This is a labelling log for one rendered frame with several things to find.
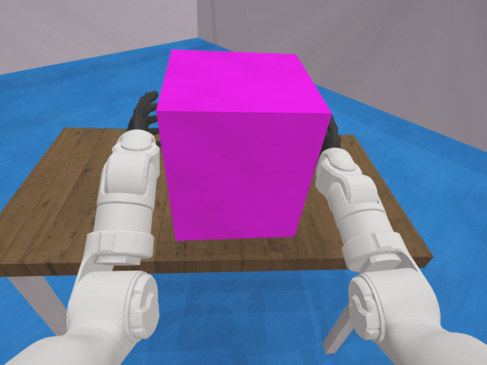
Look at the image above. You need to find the right robot upper arm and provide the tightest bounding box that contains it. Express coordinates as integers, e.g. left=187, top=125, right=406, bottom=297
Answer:
left=349, top=268, right=487, bottom=365

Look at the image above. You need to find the left robot hand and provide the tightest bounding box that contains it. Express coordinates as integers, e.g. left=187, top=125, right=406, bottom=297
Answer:
left=127, top=90, right=161, bottom=147

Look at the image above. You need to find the right robot forearm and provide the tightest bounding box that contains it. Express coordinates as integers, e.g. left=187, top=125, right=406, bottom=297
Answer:
left=315, top=148, right=441, bottom=324

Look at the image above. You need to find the left robot forearm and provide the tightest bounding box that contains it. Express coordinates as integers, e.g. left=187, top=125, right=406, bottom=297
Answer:
left=66, top=129, right=160, bottom=328

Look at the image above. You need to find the left robot upper arm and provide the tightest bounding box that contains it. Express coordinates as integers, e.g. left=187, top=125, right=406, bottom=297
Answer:
left=5, top=271, right=159, bottom=365

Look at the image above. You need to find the right robot hand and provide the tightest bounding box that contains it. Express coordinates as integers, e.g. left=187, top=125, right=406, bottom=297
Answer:
left=317, top=115, right=341, bottom=162

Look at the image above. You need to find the table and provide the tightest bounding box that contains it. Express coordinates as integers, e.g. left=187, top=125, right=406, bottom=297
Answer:
left=0, top=127, right=434, bottom=354

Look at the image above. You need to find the carton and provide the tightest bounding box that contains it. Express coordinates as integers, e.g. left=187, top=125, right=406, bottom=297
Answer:
left=156, top=49, right=332, bottom=241

